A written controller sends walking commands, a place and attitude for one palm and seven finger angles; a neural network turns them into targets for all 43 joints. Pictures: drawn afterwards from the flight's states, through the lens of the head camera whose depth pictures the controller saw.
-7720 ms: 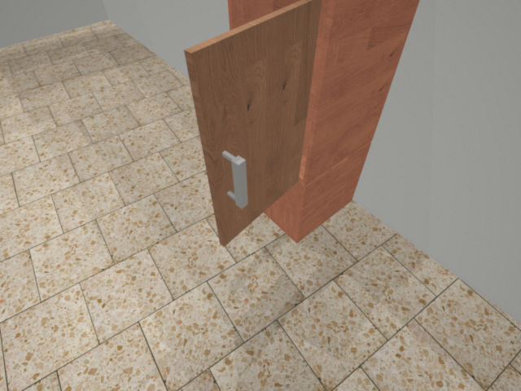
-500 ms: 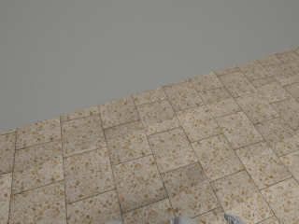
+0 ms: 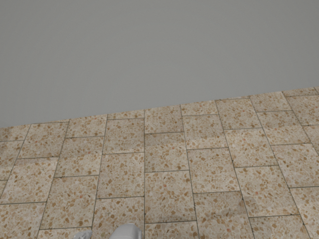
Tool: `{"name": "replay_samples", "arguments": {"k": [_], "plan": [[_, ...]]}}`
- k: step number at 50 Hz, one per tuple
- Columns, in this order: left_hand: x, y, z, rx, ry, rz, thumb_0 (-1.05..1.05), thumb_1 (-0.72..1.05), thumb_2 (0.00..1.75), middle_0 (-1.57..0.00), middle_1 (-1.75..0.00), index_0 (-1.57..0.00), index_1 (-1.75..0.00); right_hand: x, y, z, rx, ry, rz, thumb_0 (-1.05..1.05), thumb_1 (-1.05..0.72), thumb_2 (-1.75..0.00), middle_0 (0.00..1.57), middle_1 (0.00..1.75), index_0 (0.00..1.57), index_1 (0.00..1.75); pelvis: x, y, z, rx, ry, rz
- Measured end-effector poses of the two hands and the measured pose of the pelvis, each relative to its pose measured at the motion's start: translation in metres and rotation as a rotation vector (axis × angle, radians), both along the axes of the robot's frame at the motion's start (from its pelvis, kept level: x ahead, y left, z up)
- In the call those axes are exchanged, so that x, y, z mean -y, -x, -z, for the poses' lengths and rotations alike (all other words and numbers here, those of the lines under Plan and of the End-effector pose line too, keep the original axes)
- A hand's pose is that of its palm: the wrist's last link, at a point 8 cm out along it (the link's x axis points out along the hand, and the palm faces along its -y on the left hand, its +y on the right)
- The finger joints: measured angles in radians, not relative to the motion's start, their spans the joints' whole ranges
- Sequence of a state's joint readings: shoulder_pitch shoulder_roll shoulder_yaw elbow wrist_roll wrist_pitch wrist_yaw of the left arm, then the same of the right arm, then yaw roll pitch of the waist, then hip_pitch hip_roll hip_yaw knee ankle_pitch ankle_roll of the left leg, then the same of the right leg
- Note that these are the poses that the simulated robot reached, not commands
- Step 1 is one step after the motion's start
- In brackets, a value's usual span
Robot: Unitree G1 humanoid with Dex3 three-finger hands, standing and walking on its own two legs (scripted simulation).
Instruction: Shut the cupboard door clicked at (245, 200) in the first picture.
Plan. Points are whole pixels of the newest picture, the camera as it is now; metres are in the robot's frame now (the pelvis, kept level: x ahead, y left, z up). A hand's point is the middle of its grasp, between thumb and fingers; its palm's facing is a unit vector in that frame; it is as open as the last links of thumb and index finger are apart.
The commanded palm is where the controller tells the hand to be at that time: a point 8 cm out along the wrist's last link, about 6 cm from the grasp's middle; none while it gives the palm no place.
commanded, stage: walk to a spot facing it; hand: left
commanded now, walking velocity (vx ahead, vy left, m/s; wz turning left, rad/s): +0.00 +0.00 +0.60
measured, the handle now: out of the picture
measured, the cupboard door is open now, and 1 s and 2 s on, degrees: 98 98 98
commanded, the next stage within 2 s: none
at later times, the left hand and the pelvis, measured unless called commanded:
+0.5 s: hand out of the picture +0.05 +0.23 -0.16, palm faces +0.30 -0.91 -0.29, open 7.4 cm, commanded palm none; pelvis +0.01 -0.01 -0.01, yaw +17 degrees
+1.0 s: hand out of the picture -0.08 +0.19 -0.19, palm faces +0.62 -0.75 -0.22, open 7.4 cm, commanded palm none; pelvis +0.04 +0.01 -0.02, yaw +38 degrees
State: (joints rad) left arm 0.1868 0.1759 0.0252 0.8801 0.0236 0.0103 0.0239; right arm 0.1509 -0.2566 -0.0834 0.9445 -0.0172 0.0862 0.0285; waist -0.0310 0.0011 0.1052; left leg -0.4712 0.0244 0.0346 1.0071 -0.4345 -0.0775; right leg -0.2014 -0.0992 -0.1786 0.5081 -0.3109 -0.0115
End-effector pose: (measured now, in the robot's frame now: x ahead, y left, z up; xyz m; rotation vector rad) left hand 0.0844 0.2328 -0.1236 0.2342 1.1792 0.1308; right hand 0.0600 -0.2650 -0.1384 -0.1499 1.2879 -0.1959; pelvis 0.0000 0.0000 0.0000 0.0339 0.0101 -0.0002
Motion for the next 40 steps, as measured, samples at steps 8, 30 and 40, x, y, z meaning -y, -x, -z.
{"name": "replay_samples", "arguments": {"k": [8, 30, 40], "plan": [[-0.032, 0.064, 0.032, -0.082, 0.035, -0.182, 0.01, 0.9, 0.89, -0.21, -0.3, -0.2, -0.3, -0.03, -0.078, -0.007, 0.109, 0.048, -0.198, 0.01, -0.91, -0.9, 0.2, 0.3, 0.2, 0.3, -0.015, -0.004, 0.016, -0.001, 0.022, -0.115], [-0.015, 0.064, -0.002, 0.061, -0.067, -0.373, 0.01, 0.9, 0.89, -0.2, -0.3, -0.2, -0.3, -0.019, -0.112, 0.013, 0.031, -0.006, -0.386, 0.01, -0.91, -0.9, 0.2, 0.3, 0.2, 0.3, 0.028, -0.015, 0.012, 0.002, 0.031, -0.371], [0.026, 0.114, 0.008, -0.013, 0.035, -0.549, 0.01, 0.9, 0.89, -0.21, -0.3, -0.2, -0.3, -0.041, -0.155, -0.006, 0.005, 0.008, -0.551, 0.01, -0.91, -0.9, 0.2, 0.3, 0.2, 0.3, 0.029, -0.028, 0.0, -0.001, 0.01, -0.53]]}}
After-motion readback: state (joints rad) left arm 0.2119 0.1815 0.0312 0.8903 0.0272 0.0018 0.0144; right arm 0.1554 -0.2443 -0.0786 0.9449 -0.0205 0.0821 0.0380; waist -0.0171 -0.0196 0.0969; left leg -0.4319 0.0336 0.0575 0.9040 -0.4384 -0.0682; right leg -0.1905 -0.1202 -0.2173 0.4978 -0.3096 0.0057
